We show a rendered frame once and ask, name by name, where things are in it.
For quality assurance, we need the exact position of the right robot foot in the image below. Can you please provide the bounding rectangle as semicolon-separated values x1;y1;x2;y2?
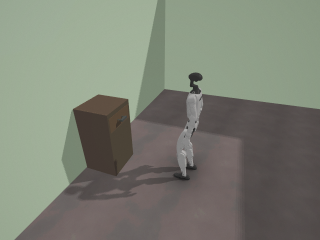
186;163;197;170

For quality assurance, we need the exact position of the handle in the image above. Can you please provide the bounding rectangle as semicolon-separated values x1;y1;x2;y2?
118;115;127;122

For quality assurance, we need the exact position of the robot left forearm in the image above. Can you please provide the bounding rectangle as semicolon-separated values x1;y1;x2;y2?
185;116;196;139

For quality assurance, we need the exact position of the left robot hand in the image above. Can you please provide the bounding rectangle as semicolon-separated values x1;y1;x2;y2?
180;137;190;152

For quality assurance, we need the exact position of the left robot upper arm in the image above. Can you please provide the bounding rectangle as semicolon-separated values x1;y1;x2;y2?
187;94;197;120

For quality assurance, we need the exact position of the robot right shin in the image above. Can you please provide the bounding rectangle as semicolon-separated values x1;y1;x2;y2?
184;147;194;166

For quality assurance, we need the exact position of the cabinet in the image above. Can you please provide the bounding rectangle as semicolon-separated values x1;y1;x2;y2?
73;94;133;176

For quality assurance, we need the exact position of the drawer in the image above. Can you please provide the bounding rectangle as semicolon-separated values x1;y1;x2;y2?
108;104;129;133

